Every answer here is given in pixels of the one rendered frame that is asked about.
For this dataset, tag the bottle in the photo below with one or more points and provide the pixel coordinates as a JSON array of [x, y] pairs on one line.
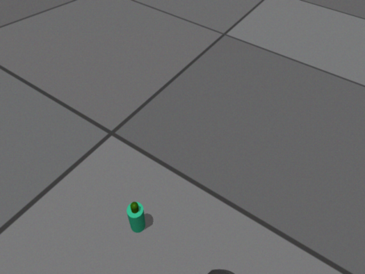
[[136, 218]]

